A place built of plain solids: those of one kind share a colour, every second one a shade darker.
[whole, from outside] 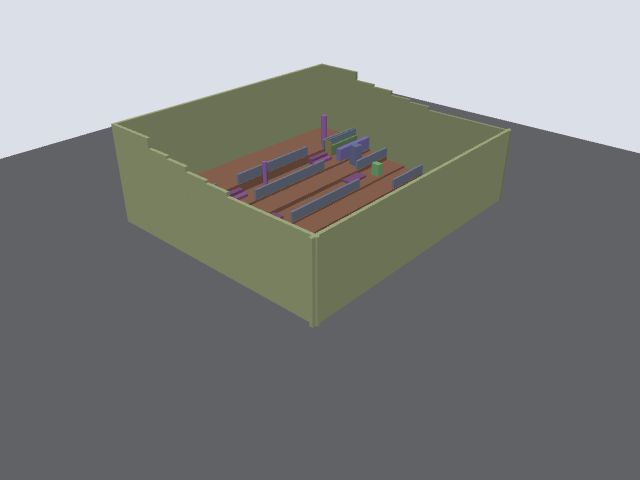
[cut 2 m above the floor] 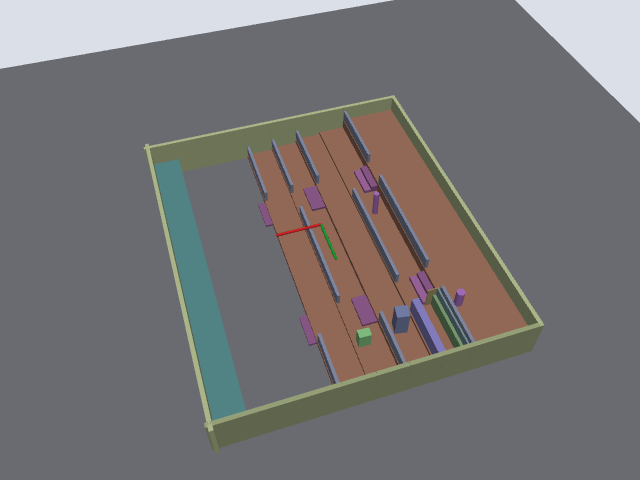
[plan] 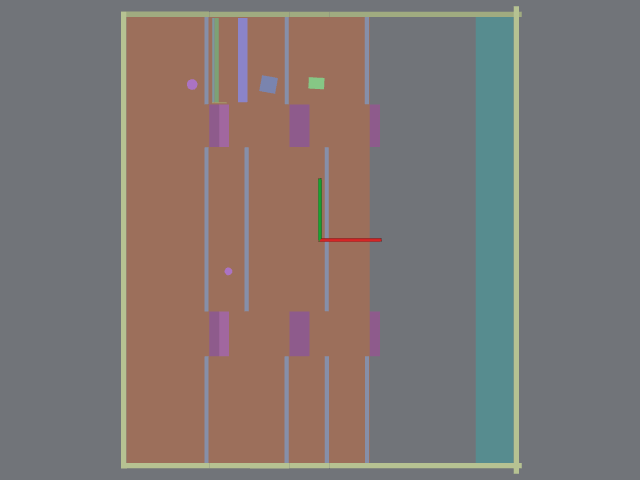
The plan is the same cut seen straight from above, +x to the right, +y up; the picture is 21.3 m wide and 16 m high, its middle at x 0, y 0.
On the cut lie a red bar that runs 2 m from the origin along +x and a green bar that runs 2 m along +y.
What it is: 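A raked hall of assembly; its floor steps down in tiers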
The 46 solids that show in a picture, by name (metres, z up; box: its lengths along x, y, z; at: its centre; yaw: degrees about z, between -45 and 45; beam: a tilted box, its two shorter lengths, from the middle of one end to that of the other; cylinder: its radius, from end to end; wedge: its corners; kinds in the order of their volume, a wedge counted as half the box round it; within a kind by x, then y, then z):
{
 "floor_1": {"box": [2.77, 14.86, 9.0], "at": [-5.07, 0.0, -3.28]},
 "floor_2": {"box": [1.34, 14.86, 9.0], "at": [-3.02, 0.0, -3.79]},
 "floor_3": {"box": [1.34, 14.86, 9.0], "at": [-1.68, 0.0, -3.92]},
 "floor_4": {"box": [1.34, 14.86, 9.0], "at": [-0.35, 0.0, -4.17]},
 "floor_5": {"box": [1.34, 14.86, 9.0], "at": [0.99, 0.0, -4.3]},
 "wall_1": {"box": [0.18, 15.23, 13.1], "at": [-6.54, 0.0, -1.23]},
 "wall_2": {"box": [2.95, 0.18, 13.1], "at": [-5.16, -7.52, -1.23]},
 "wall_3": {"box": [2.95, 0.18, 13.1], "at": [-5.16, 7.52, -1.23]},
 "wall_4": {"box": [1.34, 0.18, 13.1], "at": [-3.02, -7.52, -1.73]},
 "wall_5": {"box": [1.34, 0.18, 13.1], "at": [-3.02, 7.52, -1.73]},
 "wall_6": {"box": [1.34, 0.18, 13.1], "at": [-1.68, -7.52, -1.87]},
 "wall_7": {"box": [1.34, 0.18, 13.1], "at": [-1.68, 7.52, -1.87]},
 "wall_8": {"box": [1.34, 0.18, 13.1], "at": [-0.35, -7.52, -2.11]},
 "wall_9": {"box": [1.34, 0.18, 13.1], "at": [-0.35, 7.52, -2.11]},
 "wall_10": {"box": [1.34, 0.18, 13.1], "at": [0.99, -7.52, -2.25]},
 "wall_11": {"box": [1.34, 0.18, 13.1], "at": [0.99, 7.52, -2.25]},
 "wall_12": {"box": [5.07, 0.18, 13.1], "at": [4.19, -7.52, -2.45]},
 "wall_13": {"box": [5.07, 0.18, 13.1], "at": [4.19, 7.52, -2.45]},
 "wall_14": {"box": [0.18, 15.59, 13.1], "at": [6.54, 0.0, -2.45]},
 "stage_1": {"box": [1.26, 14.86, 0.97], "at": [5.82, 0.0, 0.43]},
 "guard_1": {"box": [0.14, 3.56, 0.56], "at": [-3.78, -5.65, 1.5]},
 "guard_2": {"box": [0.14, 5.48, 0.56], "at": [-3.78, 0.36, 1.5]},
 "guard_3": {"box": [0.14, 2.91, 0.56], "at": [-3.78, 5.98, 1.5]},
 "guard_4": {"box": [0.14, 5.48, 0.56], "at": [-2.45, 0.36, 0.99]},
 "guard_5": {"box": [0.14, 3.56, 0.56], "at": [-1.11, -5.65, 0.86]},
 "guard_6": {"box": [0.14, 2.91, 0.56], "at": [-1.11, 5.98, 0.86]},
 "guard_7": {"box": [0.14, 3.56, 0.56], "at": [0.23, -5.65, 0.61]},
 "guard_8": {"box": [0.14, 5.48, 0.56], "at": [0.23, 0.36, 0.61]},
 "guard_9": {"box": [0.14, 3.56, 0.56], "at": [1.56, -5.65, 0.48]},
 "guard_10": {"box": [0.14, 2.91, 0.56], "at": [1.56, 5.98, 0.48]},
 "tread_1": {"box": [0.33, 1.5, 0.34], "at": [-3.52, -3.13, 0.88]},
 "tread_2": {"box": [0.33, 1.43, 0.34], "at": [-3.52, 3.81, 0.88]},
 "tread_3": {"box": [0.33, 1.5, 0.17], "at": [-3.19, -3.13, 0.8]},
 "tread_4": {"box": [0.33, 1.43, 0.17], "at": [-3.19, 3.81, 0.8]},
 "tread_5": {"box": [0.67, 1.5, 0.12], "at": [-0.68, -3.13, 0.39]},
 "tread_6": {"box": [0.67, 1.43, 0.12], "at": [-0.68, 3.81, 0.39]},
 "tread_7": {"box": [0.34, 1.5, 0.15], "at": [1.83, -3.13, 0.03]},
 "tread_8": {"box": [0.34, 1.43, 0.15], "at": [1.83, 3.81, 0.03]},
 "desk_1": {"box": [0.32, 2.81, 0.76], "at": [-2.57, 6.0, 1.1]},
 "chairstack_1": {"box": [0.54, 0.54, 1.22], "at": [-1.71, 5.18, 1.19], "yaw": -10.1},
 "roll_1": {"cylinder": 0.18, "from": [-4.26, 5.18, 1.22], "to": [-4.26, 5.18, 3.05]},
 "roll_2": {"cylinder": 0.13, "from": [-3.05, -1.05, 0.71], "to": [-3.05, -1.05, 2.31]},
 "seat_1": {"box": [0.14, 2.81, 0.66], "at": [-3.44, 6.0, 1.04]},
 "seatback_1": {"box": [0.08, 2.81, 1.07], "at": [-3.55, 6.0, 1.25]},
 "cabinet_1": {"box": [0.53, 0.38, 0.73], "at": [-0.12, 5.22, 0.7], "yaw": -2.8},
 "seatend_1": {"box": [0.5, 0.04, 1.07], "at": [-3.36, 4.57, 1.25]}
}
